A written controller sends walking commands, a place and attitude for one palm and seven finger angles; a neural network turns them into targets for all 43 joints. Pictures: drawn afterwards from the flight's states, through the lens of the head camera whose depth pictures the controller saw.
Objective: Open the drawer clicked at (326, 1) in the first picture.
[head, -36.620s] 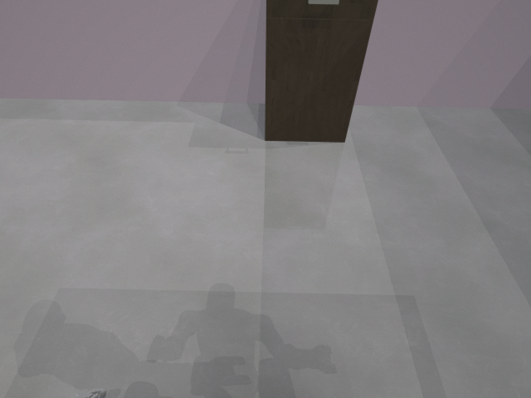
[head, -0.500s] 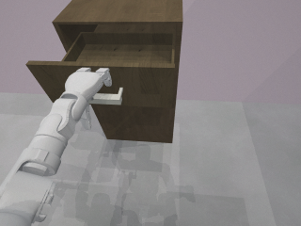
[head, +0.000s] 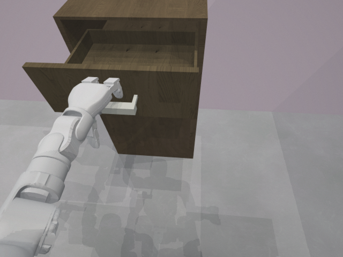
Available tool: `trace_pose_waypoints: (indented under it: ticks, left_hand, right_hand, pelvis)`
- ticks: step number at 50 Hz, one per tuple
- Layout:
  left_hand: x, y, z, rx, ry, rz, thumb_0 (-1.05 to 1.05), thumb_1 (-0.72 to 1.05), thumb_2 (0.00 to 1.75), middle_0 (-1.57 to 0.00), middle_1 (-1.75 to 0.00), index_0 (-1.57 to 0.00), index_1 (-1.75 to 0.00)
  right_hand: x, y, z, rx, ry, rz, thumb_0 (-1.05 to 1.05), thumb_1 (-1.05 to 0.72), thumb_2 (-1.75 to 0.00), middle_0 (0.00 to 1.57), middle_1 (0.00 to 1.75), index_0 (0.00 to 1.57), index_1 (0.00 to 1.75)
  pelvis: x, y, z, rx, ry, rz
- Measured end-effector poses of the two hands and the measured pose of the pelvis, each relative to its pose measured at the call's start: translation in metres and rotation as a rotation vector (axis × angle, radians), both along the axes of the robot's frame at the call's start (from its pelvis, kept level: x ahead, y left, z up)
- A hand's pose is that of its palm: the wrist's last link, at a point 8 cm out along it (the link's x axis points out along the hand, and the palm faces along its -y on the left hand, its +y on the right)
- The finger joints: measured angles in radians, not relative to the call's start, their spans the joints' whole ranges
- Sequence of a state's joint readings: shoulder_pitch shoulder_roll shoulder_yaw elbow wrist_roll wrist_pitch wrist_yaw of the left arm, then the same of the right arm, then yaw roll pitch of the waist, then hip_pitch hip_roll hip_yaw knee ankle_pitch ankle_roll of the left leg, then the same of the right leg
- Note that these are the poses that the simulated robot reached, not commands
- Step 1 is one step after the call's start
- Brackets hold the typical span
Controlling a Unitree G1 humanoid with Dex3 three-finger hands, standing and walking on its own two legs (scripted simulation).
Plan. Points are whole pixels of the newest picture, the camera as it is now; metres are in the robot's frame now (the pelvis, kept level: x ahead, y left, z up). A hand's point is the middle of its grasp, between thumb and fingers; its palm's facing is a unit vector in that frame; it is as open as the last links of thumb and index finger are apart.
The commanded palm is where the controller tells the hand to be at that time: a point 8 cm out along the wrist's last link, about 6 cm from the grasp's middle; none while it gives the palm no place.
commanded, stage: lower the fingers behind the handle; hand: left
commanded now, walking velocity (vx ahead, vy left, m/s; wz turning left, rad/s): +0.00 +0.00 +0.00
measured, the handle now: (113, 102) +0.50 +0.18 +0.05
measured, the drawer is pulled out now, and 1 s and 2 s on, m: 0.25 0.25 0.25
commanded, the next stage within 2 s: close the thumb around the handle in 1.24 s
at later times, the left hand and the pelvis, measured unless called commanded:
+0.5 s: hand (102, 116) +0.45 +0.20 +0.05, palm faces -0.02 -0.04 -1.00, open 13.8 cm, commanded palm +0.43 +0.21 +0.12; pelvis +0.00 +0.01 -0.01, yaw -1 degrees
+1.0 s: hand (107, 121) +0.45 +0.19 +0.03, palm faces -0.01 -0.02 -1.00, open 13.8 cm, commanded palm +0.42 +0.20 +0.09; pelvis +0.00 +0.00 -0.01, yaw -1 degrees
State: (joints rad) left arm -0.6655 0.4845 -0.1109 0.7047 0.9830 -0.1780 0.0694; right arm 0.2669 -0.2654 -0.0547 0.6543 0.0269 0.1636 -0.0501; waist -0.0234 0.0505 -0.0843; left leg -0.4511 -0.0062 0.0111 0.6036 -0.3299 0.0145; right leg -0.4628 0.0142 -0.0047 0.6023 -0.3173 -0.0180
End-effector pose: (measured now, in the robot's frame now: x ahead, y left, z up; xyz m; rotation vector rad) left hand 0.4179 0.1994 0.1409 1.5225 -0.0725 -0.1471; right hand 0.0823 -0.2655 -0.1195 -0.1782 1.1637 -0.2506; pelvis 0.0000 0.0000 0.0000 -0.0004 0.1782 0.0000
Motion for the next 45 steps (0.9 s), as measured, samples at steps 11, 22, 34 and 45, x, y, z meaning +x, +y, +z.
trace_pose_waypoints:
  ticks: [11,22,34,45]
  left_hand:
    - [0.018,0.007,-0.013,0.019,-0.004,0.100,0.00,-0.48,0.31,-0.32,-1.20,-0.32,-1.20]
    - [0.014,0.005,-0.029,-0.004,-0.017,0.053,0.00,-0.48,0.31,-0.32,-1.20,-0.32,-1.20]
    - [0.017,0.000,-0.041,0.020,-0.008,0.083,0.00,-0.48,0.31,-0.31,-1.21,-0.32,-1.20]
    - [0.013,-0.006,-0.054,0.011,-0.019,0.062,0.00,-0.48,0.31,-0.31,-1.20,-0.32,-1.20]
  right_hand:
    - [-0.020,0.004,-0.008,0.022,0.057,-0.035,0.01,-0.91,-0.90,0.20,0.30,0.20,0.30]
    - [-0.036,0.009,-0.010,0.024,0.091,-0.065,0.01,-0.91,-0.90,0.20,0.30,0.20,0.30]
    - [-0.031,0.006,-0.011,0.014,0.075,-0.059,0.01,-0.91,-0.90,0.20,0.30,0.20,0.30]
    - [-0.036,0.003,-0.014,0.008,0.078,-0.061,0.01,-0.91,-0.90,0.20,0.30,0.20,0.30]
  pelvis:
    - [0.001,0.004,-0.003,-0.004,0.036,-0.009]
    - [0.004,0.007,-0.005,-0.004,0.049,-0.025]
    - [0.001,0.008,-0.007,-0.006,0.061,-0.017]
    - [0.000,0.005,-0.011,-0.004,0.078,-0.022]
